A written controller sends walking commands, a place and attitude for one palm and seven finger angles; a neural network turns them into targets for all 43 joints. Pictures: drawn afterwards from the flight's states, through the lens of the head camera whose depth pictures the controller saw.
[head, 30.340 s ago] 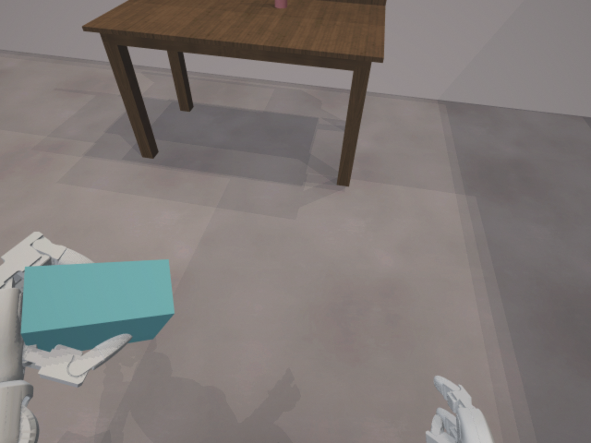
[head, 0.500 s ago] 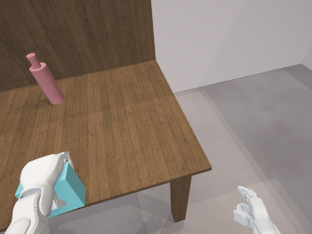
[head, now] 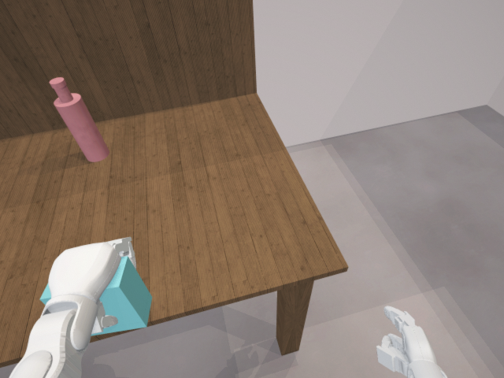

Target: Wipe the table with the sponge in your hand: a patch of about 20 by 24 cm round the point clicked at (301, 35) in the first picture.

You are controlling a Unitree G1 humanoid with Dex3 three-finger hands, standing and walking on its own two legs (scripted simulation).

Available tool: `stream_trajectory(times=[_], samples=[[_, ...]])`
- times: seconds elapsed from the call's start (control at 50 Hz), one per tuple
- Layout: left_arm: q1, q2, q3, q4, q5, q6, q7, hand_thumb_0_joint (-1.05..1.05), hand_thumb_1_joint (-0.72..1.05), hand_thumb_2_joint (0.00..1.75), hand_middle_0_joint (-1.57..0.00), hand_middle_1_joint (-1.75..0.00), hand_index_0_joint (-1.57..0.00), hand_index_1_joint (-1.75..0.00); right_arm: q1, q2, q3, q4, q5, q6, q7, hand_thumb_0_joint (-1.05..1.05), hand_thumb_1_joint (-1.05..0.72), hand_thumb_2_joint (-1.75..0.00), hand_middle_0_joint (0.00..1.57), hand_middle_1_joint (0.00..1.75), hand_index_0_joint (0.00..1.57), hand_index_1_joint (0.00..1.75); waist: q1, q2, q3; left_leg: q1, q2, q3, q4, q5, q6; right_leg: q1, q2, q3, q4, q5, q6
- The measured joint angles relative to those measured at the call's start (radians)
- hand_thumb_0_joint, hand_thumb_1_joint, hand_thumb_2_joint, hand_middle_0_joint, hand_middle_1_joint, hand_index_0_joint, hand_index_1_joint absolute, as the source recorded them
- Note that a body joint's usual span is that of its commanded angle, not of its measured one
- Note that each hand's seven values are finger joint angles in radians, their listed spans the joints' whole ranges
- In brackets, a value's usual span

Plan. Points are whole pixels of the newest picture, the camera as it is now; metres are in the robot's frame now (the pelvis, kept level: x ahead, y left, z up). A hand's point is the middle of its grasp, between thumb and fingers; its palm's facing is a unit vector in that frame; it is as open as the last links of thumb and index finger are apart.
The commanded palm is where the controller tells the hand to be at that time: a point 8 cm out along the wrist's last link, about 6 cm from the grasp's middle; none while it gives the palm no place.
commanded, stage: move the sponge above the wiping area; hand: left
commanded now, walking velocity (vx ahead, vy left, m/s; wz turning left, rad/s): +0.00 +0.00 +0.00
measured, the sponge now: (107, 304) +0.20 +0.29 -0.01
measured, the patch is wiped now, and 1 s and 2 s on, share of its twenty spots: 0.00 0.00 0.00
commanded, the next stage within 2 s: lower the sponge onto the table in 1.98 s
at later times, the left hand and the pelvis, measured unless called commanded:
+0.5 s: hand (101, 276) +0.22 +0.28 +0.05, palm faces +0.02 -0.06 -1.00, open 10.0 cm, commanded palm +0.19 +0.30 +0.12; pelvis +0.00 +0.01 +0.00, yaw +0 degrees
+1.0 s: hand (84, 266) +0.22 +0.30 +0.08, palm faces +0.09 -0.01 -1.00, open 9.9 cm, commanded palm +0.18 +0.30 +0.12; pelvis +0.00 -0.01 +0.00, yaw +0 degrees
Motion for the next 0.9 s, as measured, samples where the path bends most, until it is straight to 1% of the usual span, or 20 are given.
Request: stream_trajectory(times=[0.06, 0.1, 0.14, 0.18, 0.22, 0.28, 0.32, 0.38, 0.44, 0.48, 0.5, 0.54, 0.6, 0.66, 0.7, 0.72, 0.76, 0.8, 0.86, 0.9], samples=[[0.007, 0.011, 0.012, -0.037, 0.032, -0.024, 0.076, 0.0, -0.49, 1.03, -0.74, -1.34, -0.75, -1.34, 0.004, 0.013, -0.005, 0.007, 0.002, 0.003, 0.003, 0.02, -0.91, -0.9, 0.2, 0.3, 0.2, 0.3, 0.007, -0.002, -0.01, -0.002, 0.003, 0.006, 0.007, -0.006, -0.001, 0.0, 0.003, 0.006, 0.001, 0.0, 0.0], [-0.014, 0.02, 0.034, -0.025, 0.019, 0.01, 0.111, 0.0, -0.49, 1.03, -0.74, -1.34, -0.75, -1.34, -0.005, 0.019, -0.002, 0.02, 0.014, 0.014, 0.008, 0.02, -0.91, -0.9, 0.2, 0.3, 0.2, 0.3, 0.006, 0.001, -0.015, 0.002, 0.002, 0.008, 0.004, -0.005, -0.001, 0.002, 0.003, 0.008, 0.0, 0.001, 0.001], [-0.041, 0.023, 0.059, 0.002, -0.01, 0.07, 0.124, 0.0, -0.49, 1.03, -0.74, -1.34, -0.75, -1.34, -0.015, 0.022, 0.003, 0.03, 0.027, 0.027, 0.013, 0.02, -0.91, -0.9, 0.2, 0.3, 0.2, 0.3, -0.001, 0.006, -0.022, 0.006, -0.001, 0.006, -0.003, 0.0, 0.001, 0.006, -0.001, 0.007, -0.004, 0.003, 0.004], [-0.058, 0.023, 0.078, 0.03, -0.04, 0.144, 0.113, 0.0, -0.49, 1.03, -0.74, -1.34, -0.75, -1.34, -0.027, 0.021, 0.011, 0.036, 0.038, 0.038, 0.016, 0.02, -0.9, -0.9, 0.2, 0.3, 0.2, 0.3, -0.01, 0.011, -0.026, 0.013, -0.005, 0.004, -0.014, 0.007, 0.002, 0.011, -0.005, 0.005, -0.011, 0.006, 0.007], [-0.06, 0.02, 0.082, 0.05, -0.063, 0.211, 0.077, 0.0, -0.49, 1.03, -0.73, -1.35, -0.75, -1.35, -0.036, 0.016, 0.018, 0.029, 0.045, 0.047, 0.019, 0.02, -0.9, -0.9, 0.2, 0.3, 0.2, 0.3, -0.021, 0.019, -0.026, 0.017, -0.008, 0.0, -0.022, 0.013, 0.005, 0.017, -0.009, 0.002, -0.017, 0.009, 0.009], [-0.04, 0.014, 0.049, 0.055, -0.072, 0.252, 0.001, 0.0, -0.49, 1.03, -0.73, -1.35, -0.75, -1.35, -0.04, 0.003, 0.023, 0.01, 0.042, 0.046, 0.019, 0.02, -0.9, -0.9, 0.2, 0.3, 0.2, 0.3, -0.029, 0.024, -0.02, 0.018, -0.015, -0.009, -0.025, 0.018, 0.011, 0.02, -0.015, -0.006, -0.021, 0.01, 0.013], [-0.023, 0.001, 0.016, 0.04, -0.068, 0.224, -0.038, 0.0, -0.49, 1.03, -0.73, -1.35, -0.75, -1.35, -0.035, -0.005, 0.021, -0.004, 0.033, 0.034, 0.015, 0.02, -0.9, -0.9, 0.2, 0.3, 0.2, 0.3, -0.025, 0.022, -0.012, 0.015, -0.017, -0.013, -0.02, 0.018, 0.014, 0.02, -0.018, -0.011, -0.02, 0.01, 0.015], [-0.013, -0.014, -0.033, 0.014, -0.037, 0.118, -0.053, 0.0, -0.49, 1.03, -0.73, -1.35, -0.75, -1.35, -0.024, -0.008, 0.014, -0.01, 0.011, 0.013, 0.006, 0.02, -0.91, -0.9, 0.2, 0.3, 0.2, 0.3, -0.004, 0.009, 0.002, 0.013, -0.018, -0.017, -0.011, 0.014, 0.015, 0.022, -0.019, -0.015, -0.016, 0.008, 0.015], [-0.013, -0.015, -0.057, -0.026, 0.021, 0.02, 0.0, 0.0, -0.49, 1.03, -0.74, -1.35, -0.76, -1.35, -0.019, 0.002, 0.007, -0.007, -0.006, 0.002, 0.002, 0.02, -0.91, -0.9, 0.2, 0.3, 0.2, 0.3, 0.019, -0.001, 0.008, 0.009, -0.012, -0.008, 0.002, 0.006, 0.01, 0.016, -0.012, -0.007, -0.006, 0.005, 0.008], [-0.023, -0.007, -0.048, -0.039, 0.048, -0.008, 0.049, 0.0, -0.49, 1.03, -0.74, -1.34, -0.76, -1.34, -0.022, 0.012, 0.006, 0.0, -0.005, 0.008, 0.005, 0.02, -0.91, -0.9, 0.2, 0.3, 0.2, 0.3, 0.025, -0.003, 0.005, 0.007, -0.008, -0.001, 0.005, 0.002, 0.007, 0.012, -0.008, 0.0, -0.003, 0.004, 0.002], [-0.031, -0.001, -0.038, -0.041, 0.051, -0.003, 0.072, 0.0, -0.49, 1.03, -0.74, -1.34, -0.76, -1.34, -0.025, 0.017, 0.008, 0.004, -0.001, 0.014, 0.007, 0.02, -0.91, -0.9, 0.2, 0.3, 0.2, 0.3, 0.024, -0.002, 0.002, 0.007, -0.007, 0.002, 0.004, 0.002, 0.006, 0.011, -0.006, 0.003, -0.003, 0.005, 0.001], [-0.055, 0.008, -0.012, -0.032, 0.039, 0.033, 0.108, 0.0, -0.49, 1.03, -0.74, -1.34, -0.76, -1.34, -0.029, 0.027, 0.01, 0.012, 0.01, 0.026, 0.012, 0.02, -0.91, -0.9, 0.2, 0.3, 0.2, 0.3, 0.019, 0.003, -0.008, 0.01, -0.005, 0.005, -0.002, 0.003, 0.005, 0.011, -0.005, 0.007, -0.006, 0.006, 0.004], [-0.078, 0.01, 0.041, -0.004, -0.015, 0.134, 0.124, 0.0, -0.49, 1.03, -0.74, -1.35, -0.76, -1.35, -0.041, 0.033, 0.019, 0.027, 0.029, 0.046, 0.025, 0.02, -0.9, -0.9, 0.2, 0.3, 0.2, 0.3, 0.0, 0.016, -0.023, 0.021, -0.006, 0.007, -0.021, 0.011, 0.004, 0.018, -0.005, 0.01, -0.019, 0.011, 0.009], [-0.078, 0.007, 0.057, 0.021, -0.06, 0.25, 0.077, 0.0, -0.49, 1.03, -0.74, -1.35, -0.75, -1.35, -0.045, 0.024, 0.03, 0.023, 0.044, 0.063, 0.033, 0.02, -0.9, -0.9, 0.2, 0.3, 0.2, 0.3, -0.021, 0.028, -0.03, 0.029, -0.009, 0.0, -0.037, 0.018, 0.004, 0.026, -0.01, 0.004, -0.028, 0.013, 0.01], [-0.055, 0.002, 0.046, 0.024, -0.075, 0.292, 0.025, 0.0, -0.49, 1.03, -0.73, -1.35, -0.75, -1.35, -0.048, 0.012, 0.036, 0.012, 0.049, 0.066, 0.034, 0.02, -0.9, -0.9, 0.2, 0.3, 0.2, 0.3, -0.031, 0.033, -0.024, 0.03, -0.011, -0.005, -0.04, 0.021, 0.006, 0.028, -0.012, 0.0, -0.029, 0.012, 0.01], [-0.041, -0.002, 0.032, 0.021, -0.077, 0.298, -0.003, 0.0, -0.48, 1.03, -0.73, -1.35, -0.75, -1.35, -0.046, 0.005, 0.036, 0.004, 0.047, 0.065, 0.033, 0.02, -0.9, -0.9, 0.2, 0.3, 0.2, 0.3, -0.034, 0.035, -0.021, 0.028, -0.012, -0.008, -0.038, 0.02, 0.007, 0.027, -0.012, -0.003, -0.028, 0.011, 0.01], [-0.014, -0.011, 0.0, 0.015, -0.072, 0.27, -0.048, 0.0, -0.49, 1.03, -0.73, -1.36, -0.75, -1.36, -0.037, -0.007, 0.032, -0.01, 0.036, 0.058, 0.028, 0.02, -0.9, -0.9, 0.2, 0.3, 0.2, 0.3, -0.031, 0.031, -0.013, 0.023, -0.014, -0.014, -0.031, 0.018, 0.009, 0.025, -0.014, -0.009, -0.024, 0.007, 0.01], [0.011, -0.018, -0.026, -0.009, -0.06, 0.203, -0.07, 0.0, -0.48, 1.03, -0.74, -1.35, -0.75, -1.35, -0.027, -0.014, 0.025, -0.016, 0.022, 0.045, 0.019, 0.02, -0.9, -0.9, 0.2, 0.3, 0.2, 0.3, -0.016, 0.021, -0.002, 0.021, -0.011, -0.015, -0.022, 0.013, 0.008, 0.024, -0.011, -0.011, -0.018, 0.004, 0.007], [0.039, -0.014, -0.044, -0.053, -0.02, 0.071, -0.035, 0.0, -0.48, 1.03, -0.74, -1.35, -0.76, -1.35, -0.009, -0.012, 0.01, -0.013, -0.001, 0.025, 0.005, 0.02, -0.91, -0.9, 0.2, 0.3, 0.2, 0.3, 0.01, 0.004, 0.007, 0.023, -0.004, -0.013, -0.008, 0.003, 0.002, 0.028, -0.004, -0.01, -0.013, 0.0, 0.001], [0.045, 0.002, -0.035, -0.076, 0.014, 0.015, 0.014, 0.0, -0.48, 1.03, -0.74, -1.35, -0.76, -1.35, -0.009, -0.006, 0.007, -0.003, -0.006, 0.023, 0.002, 0.02, -0.91, -0.9, 0.2, 0.3, 0.2, 0.3, 0.023, -0.002, 0.008, 0.025, 0.004, -0.008, -0.001, -0.005, -0.004, 0.032, 0.004, -0.004, -0.012, 0.0, -0.005]])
